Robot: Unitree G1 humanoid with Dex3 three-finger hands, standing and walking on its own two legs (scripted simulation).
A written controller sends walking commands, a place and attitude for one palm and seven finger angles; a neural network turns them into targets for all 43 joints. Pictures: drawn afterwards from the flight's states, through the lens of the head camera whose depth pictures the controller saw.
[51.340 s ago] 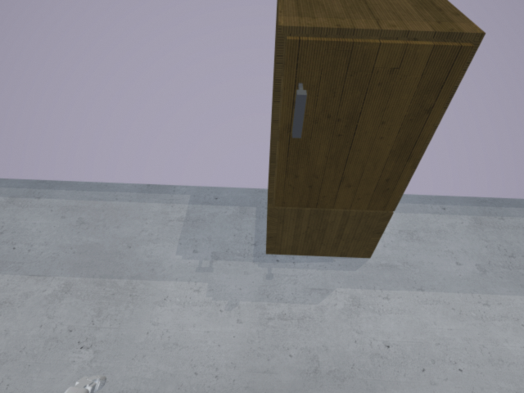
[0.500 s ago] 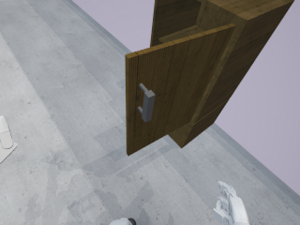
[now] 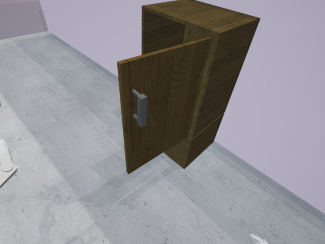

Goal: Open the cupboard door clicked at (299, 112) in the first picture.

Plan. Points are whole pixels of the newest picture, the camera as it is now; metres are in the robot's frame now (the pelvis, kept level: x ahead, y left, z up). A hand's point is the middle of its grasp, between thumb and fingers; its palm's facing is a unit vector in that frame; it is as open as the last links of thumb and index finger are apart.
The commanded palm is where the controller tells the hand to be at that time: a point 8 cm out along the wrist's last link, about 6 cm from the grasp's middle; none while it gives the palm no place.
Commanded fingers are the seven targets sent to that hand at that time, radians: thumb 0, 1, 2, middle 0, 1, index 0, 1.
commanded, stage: stop stepping back and stand still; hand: left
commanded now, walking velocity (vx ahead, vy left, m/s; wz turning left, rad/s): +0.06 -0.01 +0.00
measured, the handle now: (138, 108) +0.56 +0.12 +0.03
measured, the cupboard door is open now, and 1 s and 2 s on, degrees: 84 84 84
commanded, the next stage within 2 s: let the arm hang, fingers relaxed in 0.80 s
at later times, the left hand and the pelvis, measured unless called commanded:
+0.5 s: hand out of the picture +0.13 +0.28 +0.16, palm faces +0.48 -0.76 -0.43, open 7.4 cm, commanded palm +0.07 +0.31 +0.19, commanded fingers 0.00 0.90 0.90 -0.20 -0.30 -0.20 -0.30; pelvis -0.06 +0.00 +0.02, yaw +1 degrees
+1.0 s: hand out of the picture +0.11 +0.29 +0.03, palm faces +0.22 -0.85 -0.48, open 7.4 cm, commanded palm none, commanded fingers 0.00 0.90 0.90 -0.20 -0.30 -0.20 -0.30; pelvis -0.08 +0.02 +0.01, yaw +3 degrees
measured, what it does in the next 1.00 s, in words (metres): steps on the spot: left foot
